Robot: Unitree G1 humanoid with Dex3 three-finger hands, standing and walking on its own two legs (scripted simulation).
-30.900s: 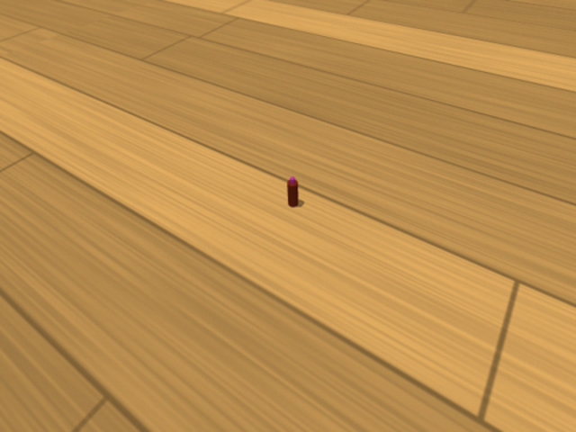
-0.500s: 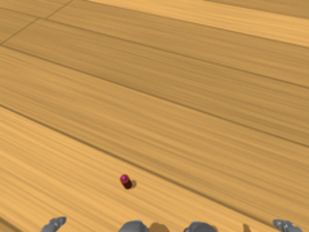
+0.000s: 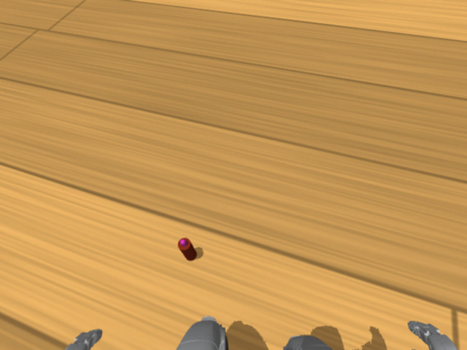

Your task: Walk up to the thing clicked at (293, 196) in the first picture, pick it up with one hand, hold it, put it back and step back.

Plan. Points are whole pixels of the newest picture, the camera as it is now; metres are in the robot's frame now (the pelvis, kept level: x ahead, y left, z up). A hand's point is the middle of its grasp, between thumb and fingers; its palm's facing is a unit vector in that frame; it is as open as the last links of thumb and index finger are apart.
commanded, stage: step back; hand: left
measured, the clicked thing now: (187, 248) +0.51 +0.25 -0.66
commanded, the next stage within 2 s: none
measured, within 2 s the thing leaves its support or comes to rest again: neither
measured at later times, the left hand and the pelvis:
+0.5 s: hand out of the picture -0.03 +0.27 -0.14, palm faces +0.05 -0.93 -0.35, open 7.4 cm; pelvis -0.13 +0.00 +0.02, yaw +3 degrees
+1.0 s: hand out of the picture -0.20 +0.23 -0.11, palm faces +0.03 -0.89 -0.46, open 7.4 cm; pelvis -0.29 -0.05 +0.01, yaw +2 degrees
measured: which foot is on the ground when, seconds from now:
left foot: up 0.00-0.30, down 0.32-0.76, up 0.78-1.00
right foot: down 0.00-0.36, up 0.38-0.70, down 0.72-1.00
